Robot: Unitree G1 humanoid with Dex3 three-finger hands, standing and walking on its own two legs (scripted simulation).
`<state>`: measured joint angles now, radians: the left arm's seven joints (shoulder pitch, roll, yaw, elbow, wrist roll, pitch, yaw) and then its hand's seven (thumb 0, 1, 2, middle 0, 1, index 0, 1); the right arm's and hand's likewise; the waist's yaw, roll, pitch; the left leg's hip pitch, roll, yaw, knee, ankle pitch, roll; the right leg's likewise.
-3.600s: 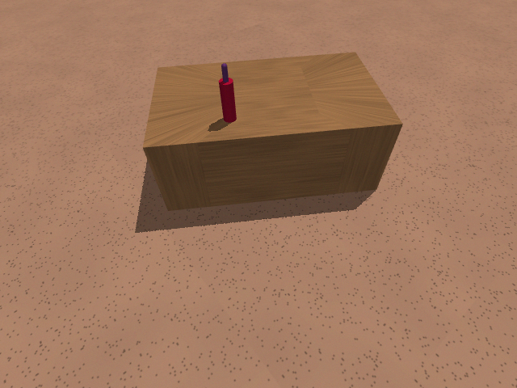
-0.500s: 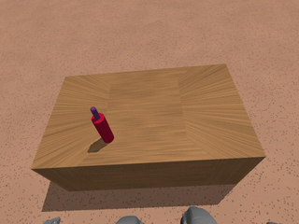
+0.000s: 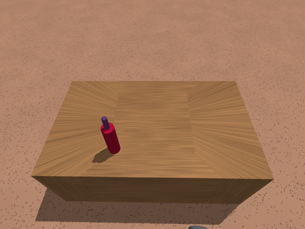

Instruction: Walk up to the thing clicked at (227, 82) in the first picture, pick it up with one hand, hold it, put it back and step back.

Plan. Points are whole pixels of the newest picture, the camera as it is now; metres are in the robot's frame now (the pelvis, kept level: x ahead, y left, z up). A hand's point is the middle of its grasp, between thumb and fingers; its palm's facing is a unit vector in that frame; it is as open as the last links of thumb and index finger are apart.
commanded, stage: walk up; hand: left
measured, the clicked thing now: (109, 134) +0.51 +0.21 -0.22
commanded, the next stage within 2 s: stand in 1.14 s
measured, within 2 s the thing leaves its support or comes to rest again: neither
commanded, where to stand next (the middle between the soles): +0.05 +0.02 m, yaw -1 degrees
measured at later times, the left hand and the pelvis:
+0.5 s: hand out of the picture +0.11 +0.26 -0.13, palm faces -0.01 -0.93 -0.37, open 7.4 cm; pelvis +0.02 +0.00 +0.02, yaw +0 degrees
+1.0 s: hand out of the picture +0.13 +0.26 -0.13, palm faces -0.03 -0.93 -0.37, open 7.4 cm; pelvis +0.02 +0.00 +0.02, yaw -1 degrees
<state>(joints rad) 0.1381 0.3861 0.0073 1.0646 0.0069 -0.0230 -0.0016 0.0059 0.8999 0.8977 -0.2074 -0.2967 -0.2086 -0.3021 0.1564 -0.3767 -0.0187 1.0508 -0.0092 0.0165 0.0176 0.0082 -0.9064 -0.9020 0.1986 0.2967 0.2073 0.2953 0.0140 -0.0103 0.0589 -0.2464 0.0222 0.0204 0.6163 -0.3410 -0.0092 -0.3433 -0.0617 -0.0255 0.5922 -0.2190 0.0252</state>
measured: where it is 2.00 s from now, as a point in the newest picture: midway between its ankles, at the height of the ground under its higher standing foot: outside the picture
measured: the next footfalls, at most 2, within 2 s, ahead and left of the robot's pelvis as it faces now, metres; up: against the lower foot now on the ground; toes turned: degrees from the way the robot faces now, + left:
none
